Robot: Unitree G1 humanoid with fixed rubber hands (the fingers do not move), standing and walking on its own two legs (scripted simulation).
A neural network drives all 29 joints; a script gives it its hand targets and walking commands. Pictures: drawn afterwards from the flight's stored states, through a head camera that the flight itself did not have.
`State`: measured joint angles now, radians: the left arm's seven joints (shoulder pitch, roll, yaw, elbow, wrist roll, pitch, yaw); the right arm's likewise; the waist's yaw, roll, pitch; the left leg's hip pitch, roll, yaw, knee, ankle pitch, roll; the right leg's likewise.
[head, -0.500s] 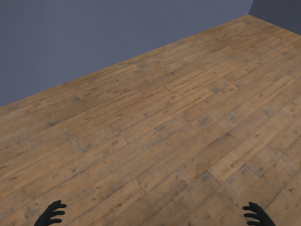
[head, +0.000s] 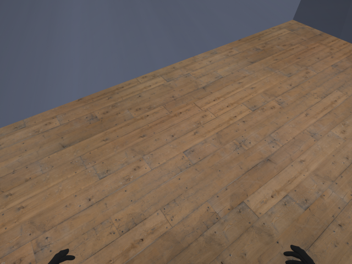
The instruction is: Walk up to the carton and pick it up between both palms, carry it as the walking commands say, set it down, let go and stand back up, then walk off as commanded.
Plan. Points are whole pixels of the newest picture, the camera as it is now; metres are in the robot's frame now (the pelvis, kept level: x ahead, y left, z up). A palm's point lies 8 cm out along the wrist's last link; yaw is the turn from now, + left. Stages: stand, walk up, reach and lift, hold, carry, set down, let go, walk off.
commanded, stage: stand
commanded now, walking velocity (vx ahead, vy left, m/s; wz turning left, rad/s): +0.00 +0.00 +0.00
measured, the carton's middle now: out of the picture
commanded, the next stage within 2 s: walk up in 0.58 s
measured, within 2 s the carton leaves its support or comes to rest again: neither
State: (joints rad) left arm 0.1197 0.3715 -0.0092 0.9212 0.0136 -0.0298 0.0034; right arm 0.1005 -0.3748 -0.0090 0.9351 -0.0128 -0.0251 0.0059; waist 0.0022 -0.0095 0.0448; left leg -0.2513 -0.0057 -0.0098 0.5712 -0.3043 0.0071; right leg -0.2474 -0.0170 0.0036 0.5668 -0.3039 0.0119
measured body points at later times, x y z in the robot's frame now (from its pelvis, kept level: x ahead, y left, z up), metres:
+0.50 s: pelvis +0.00 +0.00 +0.01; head +0.01 +0.00 +0.46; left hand +0.11 +0.30 -0.11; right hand +0.10 -0.31 -0.10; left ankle +0.00 +0.12 -0.73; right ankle +0.00 -0.13 -0.73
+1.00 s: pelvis -0.01 -0.01 -0.01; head +0.02 -0.02 +0.44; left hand +0.08 +0.27 -0.14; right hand +0.06 -0.33 -0.13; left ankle -0.01 +0.12 -0.71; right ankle +0.00 -0.13 -0.73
